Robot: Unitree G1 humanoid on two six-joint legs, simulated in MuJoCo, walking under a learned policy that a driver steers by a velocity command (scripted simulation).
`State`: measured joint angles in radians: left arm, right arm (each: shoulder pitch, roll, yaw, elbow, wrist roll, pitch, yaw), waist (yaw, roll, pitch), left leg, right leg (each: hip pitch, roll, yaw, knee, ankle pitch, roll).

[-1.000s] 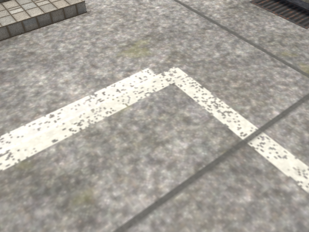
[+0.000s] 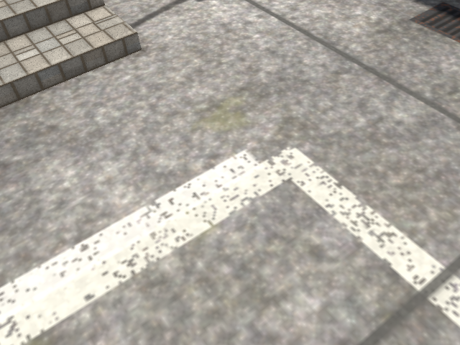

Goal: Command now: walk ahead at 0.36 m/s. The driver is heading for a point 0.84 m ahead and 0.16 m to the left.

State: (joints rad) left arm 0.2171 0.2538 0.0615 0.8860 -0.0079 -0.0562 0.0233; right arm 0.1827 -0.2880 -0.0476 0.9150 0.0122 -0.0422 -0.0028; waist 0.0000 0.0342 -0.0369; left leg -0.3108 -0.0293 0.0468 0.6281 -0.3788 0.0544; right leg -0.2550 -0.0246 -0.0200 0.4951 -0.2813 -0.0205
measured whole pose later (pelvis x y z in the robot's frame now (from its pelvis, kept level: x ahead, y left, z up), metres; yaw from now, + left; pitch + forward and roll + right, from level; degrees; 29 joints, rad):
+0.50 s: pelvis +0.23 +0.07 +0.00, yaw +1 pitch +1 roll +0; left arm 0.30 0.27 0.07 0.95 -0.03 -0.09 0.02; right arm 0.14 -0.26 -0.05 0.90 0.00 -0.08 0.04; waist 0.01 -0.02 0.03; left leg -0.33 -0.03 0.06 0.48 -0.17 0.06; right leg -0.40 -0.07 0.03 1.16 -0.36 -0.03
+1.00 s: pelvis +0.52 +0.03 -0.01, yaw +3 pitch +2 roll +0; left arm 0.04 0.24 0.05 0.82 0.00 -0.10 -0.02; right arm 0.37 -0.26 -0.05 1.00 0.03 -0.06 0.00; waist -0.04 0.02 0.05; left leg -0.22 0.00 -0.05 1.06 -0.47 0.04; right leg -0.44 0.00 -0.08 0.54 -0.14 -0.06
